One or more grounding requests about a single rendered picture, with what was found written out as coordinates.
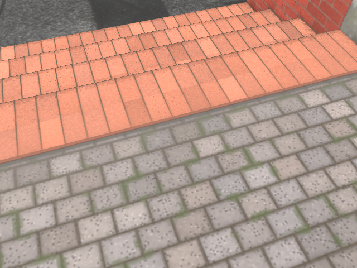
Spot stairs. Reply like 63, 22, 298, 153
0, 2, 317, 103

